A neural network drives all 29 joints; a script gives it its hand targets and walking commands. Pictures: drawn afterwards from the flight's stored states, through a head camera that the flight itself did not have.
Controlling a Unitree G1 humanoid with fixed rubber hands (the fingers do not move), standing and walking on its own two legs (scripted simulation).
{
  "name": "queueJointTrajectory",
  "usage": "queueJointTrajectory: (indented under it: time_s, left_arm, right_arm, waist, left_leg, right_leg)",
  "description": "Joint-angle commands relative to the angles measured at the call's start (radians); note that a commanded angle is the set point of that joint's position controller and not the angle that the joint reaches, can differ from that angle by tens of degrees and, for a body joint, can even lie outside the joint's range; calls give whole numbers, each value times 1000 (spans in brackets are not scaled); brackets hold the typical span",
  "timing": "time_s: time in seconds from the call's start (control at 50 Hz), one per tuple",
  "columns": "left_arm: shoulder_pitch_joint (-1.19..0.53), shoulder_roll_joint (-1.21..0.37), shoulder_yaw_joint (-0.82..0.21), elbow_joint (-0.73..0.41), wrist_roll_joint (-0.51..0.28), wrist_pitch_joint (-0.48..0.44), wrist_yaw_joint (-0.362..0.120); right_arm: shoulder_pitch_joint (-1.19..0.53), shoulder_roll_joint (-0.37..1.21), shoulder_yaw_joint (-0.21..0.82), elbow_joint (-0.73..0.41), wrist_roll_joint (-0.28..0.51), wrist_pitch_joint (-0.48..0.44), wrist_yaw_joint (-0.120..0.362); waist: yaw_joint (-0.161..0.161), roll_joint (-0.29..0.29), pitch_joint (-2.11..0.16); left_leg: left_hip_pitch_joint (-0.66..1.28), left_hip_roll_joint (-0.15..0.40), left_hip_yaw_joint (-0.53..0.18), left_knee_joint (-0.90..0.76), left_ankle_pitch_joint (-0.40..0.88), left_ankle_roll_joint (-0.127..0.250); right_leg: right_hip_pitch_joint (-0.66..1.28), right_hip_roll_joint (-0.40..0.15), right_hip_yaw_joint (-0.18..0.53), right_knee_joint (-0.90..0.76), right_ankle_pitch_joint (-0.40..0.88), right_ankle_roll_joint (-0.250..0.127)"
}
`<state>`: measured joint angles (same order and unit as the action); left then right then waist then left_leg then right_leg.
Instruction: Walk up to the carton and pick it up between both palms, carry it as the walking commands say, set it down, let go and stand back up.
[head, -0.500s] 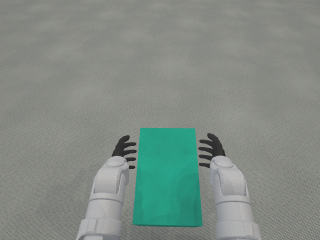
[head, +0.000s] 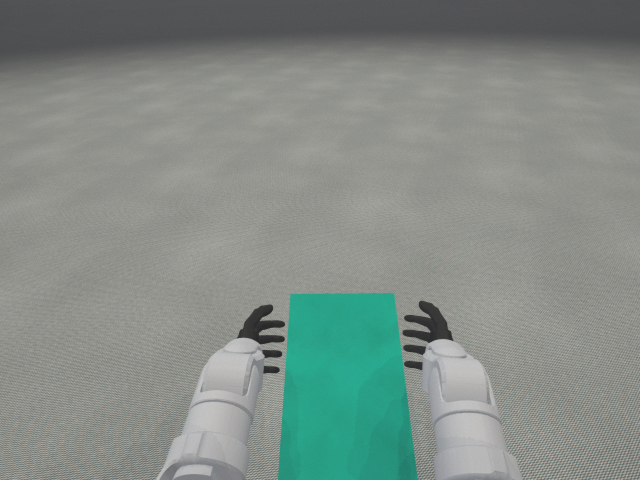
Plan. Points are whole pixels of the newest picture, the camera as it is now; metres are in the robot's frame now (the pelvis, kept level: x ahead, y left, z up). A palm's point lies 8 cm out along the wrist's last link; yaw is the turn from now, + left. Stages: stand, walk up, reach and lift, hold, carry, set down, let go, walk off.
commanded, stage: set down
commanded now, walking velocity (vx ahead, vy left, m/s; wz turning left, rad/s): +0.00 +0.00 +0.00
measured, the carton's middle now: (343, 390) +0.30 -0.05 -0.05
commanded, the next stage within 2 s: none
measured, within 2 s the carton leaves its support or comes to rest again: neither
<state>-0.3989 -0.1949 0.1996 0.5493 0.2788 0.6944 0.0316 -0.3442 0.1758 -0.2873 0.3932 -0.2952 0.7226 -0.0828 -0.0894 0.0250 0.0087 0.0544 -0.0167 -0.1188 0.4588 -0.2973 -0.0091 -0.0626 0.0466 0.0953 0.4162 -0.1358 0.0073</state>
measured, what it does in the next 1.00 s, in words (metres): lowers itself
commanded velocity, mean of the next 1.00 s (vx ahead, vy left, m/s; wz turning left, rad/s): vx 0.00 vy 0.00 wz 0.00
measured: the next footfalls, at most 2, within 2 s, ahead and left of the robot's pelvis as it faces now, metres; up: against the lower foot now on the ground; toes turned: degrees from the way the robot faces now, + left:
none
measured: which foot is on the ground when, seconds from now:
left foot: down 0.00-1.00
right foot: down 0.00-1.00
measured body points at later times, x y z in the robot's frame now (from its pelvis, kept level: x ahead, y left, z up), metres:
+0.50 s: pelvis -0.05 -0.01 -0.02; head -0.04 -0.03 +0.43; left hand +0.31 +0.09 -0.02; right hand +0.28 -0.17 -0.02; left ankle -0.01 +0.13 -0.74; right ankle +0.07 -0.12 -0.74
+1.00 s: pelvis -0.03 +0.04 -0.08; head +0.10 +0.02 +0.35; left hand +0.34 +0.10 -0.14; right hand +0.30 -0.15 -0.14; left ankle -0.01 +0.14 -0.74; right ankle +0.07 -0.12 -0.74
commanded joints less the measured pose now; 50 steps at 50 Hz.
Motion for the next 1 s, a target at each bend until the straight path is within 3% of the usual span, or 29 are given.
queueJointTrajectory:
  time_s: [0.0,0.02,0.04,0.06,0.08,0.1,0.16,0.18,0.2,0.22,0.26,0.3,0.34,0.36,0.38,0.42,0.44,0.48,0.5,0.52,0.54,0.62,0.66,0.78,0.82,0.86,0.88,0.94,0.98]
  left_arm:
    - [-633,-940,-347,-98,-196,-139,-269]
    - [-654,-947,-358,-92,-201,-163,-279]
    - [-692,-933,-341,-76,-184,-187,-284]
    - [-741,-927,-324,-39,-185,-214,-294]
    - [-749,-935,-319,-17,-166,-230,-301]
    - [-806,-938,-322,-12,-169,-257,-304]
    - [-883,-958,-290,75,-161,-304,-316]
    - [-905,-927,-269,97,-145,-322,-321]
    - [-923,-948,-261,150,-154,-332,-328]
    - [-964,-926,-241,165,-157,-343,-325]
    - [-952,-922,-194,225,-141,-364,-320]
    - [-913,-911,-149,284,-98,-376,-304]
    - [-903,-882,-120,295,-76,-407,-293]
    - [-901,-881,-109,342,-88,-413,-291]
    - [-894,-885,-121,339,-79,-423,-284]
    - [-874,-865,-70,395,-64,-433,-268]
    - [-901,-842,-73,370,-49,-444,-261]
    - [-886,-872,-101,362,-59,-464,-247]
    - [-930,-865,-113,334,-51,-479,-242]
    - [-906,-870,-118,338,-49,-487,-230]
    - [-896,-860,-120,339,-47,-496,-220]
    - [-903,-883,-177,308,-57,-538,-196]
    - [-892,-932,-232,279,-80,-552,-174]
    - [-813,-1010,-416,163,-177,-578,-107]
    - [-758,-1022,-461,128,-193,-580,-98]
    - [-684,-1011,-471,167,-190,-573,-89]
    - [-746,-978,-512,68,-209,-596,-82]
    - [-722,-938,-532,34,-208,-608,-65]
    - [-706,-956,-538,67,-215,-602,-65]
  right_arm:
    - [-504,1183,467,130,230,-55,227]
    - [-505,1192,475,129,230,-72,219]
    - [-573,1210,482,119,248,-100,218]
    - [-590,1221,454,148,233,-124,207]
    - [-625,1237,467,157,240,-138,204]
    - [-632,1218,439,177,239,-162,204]
    - [-673,1225,407,250,216,-201,189]
    - [-708,1228,389,268,197,-211,182]
    - [-717,1227,383,289,196,-221,170]
    - [-734,1196,348,313,191,-229,165]
    - [-767,1177,331,328,171,-244,154]
    - [-767,1131,297,324,177,-259,145]
    - [-762,1097,302,314,152,-288,145]
    - [-804,1104,300,322,163,-292,139]
    - [-765,1081,283,327,146,-296,134]
    - [-793,1012,255,341,134,-316,141]
    - [-815,1006,254,342,122,-325,139]
    - [-784,995,269,343,127,-345,136]
    - [-772,997,250,349,107,-363,133]
    - [-821,993,278,310,119,-375,140]
    - [-779,968,269,324,102,-385,142]
    - [-808,990,353,298,106,-433,145]
    - [-795,982,356,271,90,-465,159]
    - [-759,932,473,140,123,-522,204]
    - [-665,977,494,170,118,-505,214]
    - [-657,944,509,141,127,-511,219]
    - [-650,965,529,154,150,-517,226]
    - [-623,922,508,176,144,-522,233]
    - [-604,908,489,187,128,-529,227]
  waist:
    - [38,-90,-117]
    - [36,-116,-163]
    - [69,-110,-197]
    - [49,-128,-231]
    - [74,-121,-274]
    - [57,-66,-293]
    - [20,-62,-330]
    - [27,-91,-354]
    - [-12,-104,-352]
    - [-22,-94,-341]
    - [-20,-115,-366]
    - [-28,-54,-339]
    - [-11,-57,-347]
    - [-12,-116,-347]
    - [-32,-97,-337]
    - [-24,-66,-321]
    - [-9,-53,-352]
    - [-34,-54,-343]
    - [-53,-16,-378]
    - [-14,-11,-375]
    - [-46,-22,-368]
    - [-27,-32,-512]
    - [-68,4,-543]
    - [-97,88,-855]
    - [-116,29,-885]
    - [-89,46,-885]
    - [-96,14,-912]
    - [-91,26,-856]
    - [-129,53,-843]
  left_leg:
    - [-384,-44,7,-157,-42,96]
    - [-363,-50,4,-138,-32,100]
    - [-368,-55,13,-119,-63,105]
    - [-359,-46,10,-105,-82,115]
    - [-358,-54,14,-75,-85,108]
    - [-360,-55,11,-65,-102,112]
    - [-429,-61,3,-16,-144,107]
    - [-455,-60,9,-3,-175,105]
    - [-469,-72,6,21,-172,113]
    - [-513,-69,7,32,-201,106]
    - [-525,-78,18,52,-190,106]
    - [-555,-65,9,62,-194,108]
    - [-595,-72,17,75,-183,101]
    - [-616,-74,18,83,-208,111]
    - [-626,-71,6,76,-201,111]
    - [-621,-73,13,70,-225,111]
    - [-653,-76,25,92,-248,103]
    - [-672,-81,13,105,-212,97]
    - [-695,-82,21,123,-222,85]
    - [-713,-89,20,113,-218,85]
    - [-722,-89,15,132,-219,83]
    - [-783,-111,35,199,-212,67]
    - [-791,-110,16,208,-192,48]
    - [-690,-121,-24,311,94,0]
    - [-687,-119,-23,330,124,-6]
    - [-717,-129,-22,349,147,-12]
    - [-710,-128,-19,374,188,-13]
    - [-734,-120,-37,394,241,-28]
    - [-754,-134,-26,419,204,-41]
  right_leg:
    - [243,-28,52,-88,3,11]
    - [233,-27,50,-82,-14,23]
    - [228,-31,56,-84,-89,24]
    - [202,-46,71,-92,-134,22]
    - [197,-49,68,-74,-186,32]
    - [161,-49,70,-64,-219,25]
    - [148,-52,71,-32,-265,27]
    - [167,-51,78,-30,-304,27]
    - [149,-57,85,-37,-317,35]
    - [163,-59,82,-26,-347,31]
    - [163,-48,79,-27,-370,35]
    - [114,-44,73,-13,-358,32]
    - [111,-31,75,-4,-330,32]
    - [115,-26,64,1,-378,42]
    - [83,-17,40,27,-333,41]
    - [15,-6,27,42,-363,32]
    - [16,-3,28,63,-380,26]
    - [-25,7,10,87,-325,35]
    - [-37,5,17,101,-321,24]
    - [-54,12,4,124,-301,32]
    - [-107,17,-9,143,-298,27]
    - [-132,39,-18,213,-270,32]
    - [-210,54,-55,282,-208,18]
    - [-358,88,-108,452,61,-3]
    - [-352,101,-114,465,85,1]
    - [-386,96,-111,497,102,4]
    - [-394,106,-109,505,134,13]
    - [-475,106,-112,549,148,13]
    - [-499,101,-111,552,139,14]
